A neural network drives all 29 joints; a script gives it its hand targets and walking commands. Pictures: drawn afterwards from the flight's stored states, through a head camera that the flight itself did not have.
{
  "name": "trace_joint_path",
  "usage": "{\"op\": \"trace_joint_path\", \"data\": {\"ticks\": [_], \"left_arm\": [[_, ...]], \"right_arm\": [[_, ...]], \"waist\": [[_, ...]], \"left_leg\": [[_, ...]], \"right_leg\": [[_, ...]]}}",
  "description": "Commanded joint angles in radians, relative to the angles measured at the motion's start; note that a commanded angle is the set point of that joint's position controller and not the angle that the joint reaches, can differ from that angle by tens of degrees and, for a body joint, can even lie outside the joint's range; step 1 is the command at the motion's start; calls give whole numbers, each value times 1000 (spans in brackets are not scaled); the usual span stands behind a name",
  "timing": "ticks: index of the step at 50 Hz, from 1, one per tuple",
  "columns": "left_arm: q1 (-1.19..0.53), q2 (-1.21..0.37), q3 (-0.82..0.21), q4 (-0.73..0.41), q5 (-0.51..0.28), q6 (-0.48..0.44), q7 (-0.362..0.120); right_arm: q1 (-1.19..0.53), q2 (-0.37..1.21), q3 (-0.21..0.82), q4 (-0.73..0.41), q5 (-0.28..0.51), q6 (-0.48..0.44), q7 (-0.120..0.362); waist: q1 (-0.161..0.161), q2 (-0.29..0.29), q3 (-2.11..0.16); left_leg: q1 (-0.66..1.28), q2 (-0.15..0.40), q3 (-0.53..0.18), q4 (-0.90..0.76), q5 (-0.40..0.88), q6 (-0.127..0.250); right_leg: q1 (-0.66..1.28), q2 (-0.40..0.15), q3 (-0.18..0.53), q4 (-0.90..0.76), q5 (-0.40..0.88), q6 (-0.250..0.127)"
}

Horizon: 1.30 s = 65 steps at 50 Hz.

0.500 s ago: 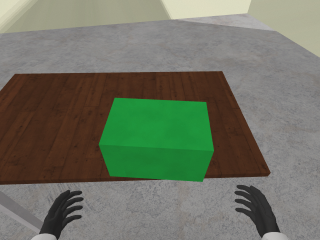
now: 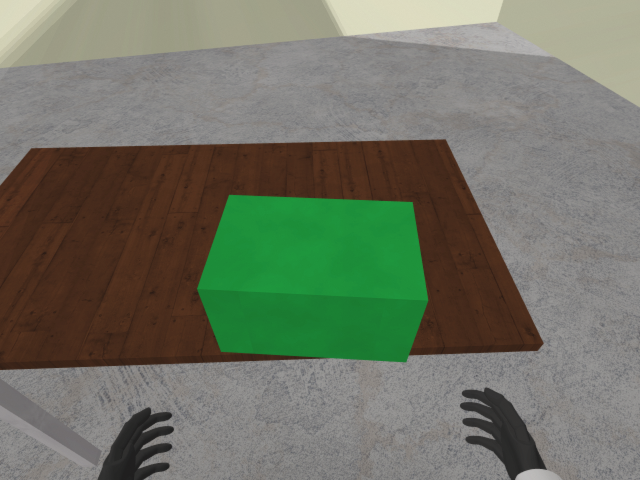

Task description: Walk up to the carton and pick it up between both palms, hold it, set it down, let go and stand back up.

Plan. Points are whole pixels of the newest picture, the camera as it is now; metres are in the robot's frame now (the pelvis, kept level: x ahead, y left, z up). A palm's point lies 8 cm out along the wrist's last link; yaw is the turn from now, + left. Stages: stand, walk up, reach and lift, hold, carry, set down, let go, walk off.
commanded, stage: set down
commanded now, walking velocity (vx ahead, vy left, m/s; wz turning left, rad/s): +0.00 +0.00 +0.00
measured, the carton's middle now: (316, 277) +0.43 +0.01 +0.00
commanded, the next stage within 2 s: let go in 0.36 s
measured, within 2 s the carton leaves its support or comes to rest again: neither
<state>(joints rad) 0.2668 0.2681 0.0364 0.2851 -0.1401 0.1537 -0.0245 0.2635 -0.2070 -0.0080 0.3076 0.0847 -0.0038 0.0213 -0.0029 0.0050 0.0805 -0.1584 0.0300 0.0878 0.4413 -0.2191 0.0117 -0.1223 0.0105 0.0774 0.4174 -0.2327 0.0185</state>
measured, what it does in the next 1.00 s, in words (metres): stands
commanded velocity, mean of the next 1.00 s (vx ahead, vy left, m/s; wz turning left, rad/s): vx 0.00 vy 0.00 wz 0.00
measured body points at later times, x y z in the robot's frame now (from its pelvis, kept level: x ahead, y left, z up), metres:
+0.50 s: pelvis +0.00 +0.00 +0.00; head +0.02 +0.00 +0.45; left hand +0.17 +0.24 -0.08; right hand +0.18 -0.23 -0.08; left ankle +0.02 +0.11 -0.74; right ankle +0.00 -0.14 -0.74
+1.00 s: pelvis +0.01 +0.00 +0.00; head +0.02 +0.00 +0.45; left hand +0.17 +0.25 -0.08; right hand +0.17 -0.24 -0.09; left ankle +0.02 +0.11 -0.74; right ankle +0.00 -0.14 -0.74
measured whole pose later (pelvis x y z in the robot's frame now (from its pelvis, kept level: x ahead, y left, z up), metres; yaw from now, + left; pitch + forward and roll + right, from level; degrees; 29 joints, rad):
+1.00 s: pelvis +0.01 +0.00 +0.00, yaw +0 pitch -3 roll +0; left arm 0.21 0.24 0.03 0.52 -0.03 0.09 0.01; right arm 0.19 -0.22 -0.01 0.65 0.00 -0.09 0.03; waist 0.00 0.01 0.07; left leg -0.16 0.03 0.09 0.44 -0.23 0.01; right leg -0.12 0.01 0.08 0.42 -0.24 0.02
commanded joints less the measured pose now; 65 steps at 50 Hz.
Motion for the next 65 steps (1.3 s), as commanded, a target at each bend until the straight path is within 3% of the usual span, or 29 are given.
{"op": "trace_joint_path", "data": {"ticks": [1,4,9,13,14,17,18,21,22,24,27,31,35,36,37,43,45,46,49,51,53,55,57,60,61,63,65], "left_arm": [[-90,59,-14,-50,71,-32,22],[-118,33,-21,-51,98,-19,36],[-117,21,-28,12,96,-16,42],[-134,16,-28,9,102,-19,51],[-130,-10,-32,60,117,-10,56],[-140,12,-30,24,116,-18,51],[-133,-12,-30,57,131,-11,53],[-138,-19,-36,93,138,-3,52],[-135,-16,-26,84,132,-5,53],[-141,-4,-23,105,131,-9,50],[-145,-6,-19,95,151,-14,60],[-160,-20,-32,121,154,-11,59],[-147,-21,-40,113,148,-12,60],[-131,-32,-35,126,155,-8,56],[-143,-26,-33,113,149,-11,54],[-146,-27,-35,101,154,-18,57],[-139,-19,-29,110,148,-20,50],[-81,237,86,173,181,-86,52],[-107,238,90,210,188,-138,32],[-120,192,79,224,191,-159,17],[-122,194,68,241,186,-165,8],[-111,227,72,261,191,-178,3],[-96,217,62,278,186,-173,1],[-98,255,70,297,181,-179,8],[-86,253,74,303,175,-181,7],[-77,273,73,316,177,-186,9],[-78,271,71,333,175,-181,13]], "right_arm": [[-61,-88,-74,12,-54,-75,-5],[-102,-110,-82,51,-62,-82,9],[-112,-107,-101,110,-85,-106,11],[-135,-106,-86,132,-77,-126,17],[-146,-116,-100,187,-96,-129,25],[-131,-102,-83,192,-80,-138,22],[-142,-112,-82,235,-89,-136,29],[-160,-125,-101,276,-99,-148,29],[-160,-123,-94,241,-94,-158,26],[-161,-119,-97,274,-114,-159,26],[-169,-117,-94,283,-107,-174,30],[-164,-119,-122,310,-124,-172,31],[-159,-122,-120,333,-112,-179,34],[-154,-124,-117,339,-116,-180,35],[-158,-114,-113,307,-118,-188,32],[-160,-121,-116,360,-106,-203,35],[-148,-112,-104,328,-107,-208,32],[-87,-317,-114,368,-150,-138,3],[-129,-275,-96,323,-141,-80,-19],[-119,-277,-90,326,-134,-75,-16],[-133,-296,-90,318,-136,-70,-12],[-122,-290,-87,324,-132,-67,-10],[-107,-319,-89,332,-134,-67,-11],[-88,-311,-81,339,-126,-61,-15],[-93,-328,-83,340,-122,-61,-16],[-75,-301,-74,340,-116,-55,-17],[-79,-325,-79,357,-115,-54,-19]], "waist": [[53,67,-88],[61,97,-71],[51,54,-87],[60,72,-117],[51,72,-83],[46,60,-101],[56,67,-89],[42,73,-81],[51,73,-99],[39,44,-104],[47,72,-104],[23,50,-72],[11,63,-103],[25,49,-74],[19,28,-95],[13,62,-97],[22,34,-93],[37,23,-230],[15,19,-139],[26,21,-82],[24,51,-81],[15,38,-131],[16,59,-127],[11,17,-151],[17,66,-177],[9,24,-203],[10,54,-198]], "left_leg": [[207,-3,-40,-144,125,-71],[203,2,-38,-155,91,-79],[207,0,-36,-146,78,-73],[200,1,-36,-140,104,-78],[208,5,-40,-143,89,-78],[227,0,-34,-134,121,-74],[223,5,-41,-141,95,-75],[198,4,-40,-133,93,-78],[210,-2,-32,-132,109,-77],[205,-1,-35,-126,94,-72],[212,-7,-25,-121,131,-78],[181,-1,-32,-128,51,-69],[190,-1,-35,-126,80,-74],[178,1,-30,-130,82,-69],[185,-8,-26,-125,79,-64],[183,-3,-37,-108,117,-71],[180,-11,-26,-104,100,-59],[45,70,-89,-37,133,-18],[-71,53,-99,-79,-86,-7],[-111,57,-122,-107,-177,2],[-102,62,-115,-101,-172,4],[-67,74,-135,-118,-185,9],[-41,73,-128,-107,-101,9],[30,92,-134,-74,103,19],[22,86,-128,-62,145,17],[40,86,-120,-33,215,22],[45,83,-96,-28,251,13]], "right_leg": [[-45,34,-90,-146,38,-63],[-71,45,-108,-144,-9,-69],[-84,45,-117,-133,-1,-64],[-76,50,-120,-129,13,-67],[-114,54,-126,-129,-13,-73],[-87,46,-117,-136,22,-65],[-100,52,-121,-134,-5,-68],[-91,51,-121,-128,3,-68],[-90,54,-125,-124,19,-68],[-94,47,-118,-128,5,-66],[-94,56,-125,-116,24,-61],[-107,49,-127,-113,-10,-66],[-96,47,-123,-108,17,-64],[-104,50,-128,-112,16,-62],[-104,50,-126,-115,18,-56],[-107,47,-126,-97,38,-57],[-117,43,-120,-102,28,-52],[-42,-74,17,12,80,-32],[-54,-68,25,-15,-6,-24],[-85,-58,27,-8,-33,-27],[-106,-56,25,-5,-20,-20],[-83,-50,9,10,-10,-25],[-80,-63,20,1,53,-29],[-86,-71,18,6,114,-32],[-45,-75,24,9,164,-30],[-21,-80,20,18,216,-45],[-13,-93,35,9,277,-41]]}}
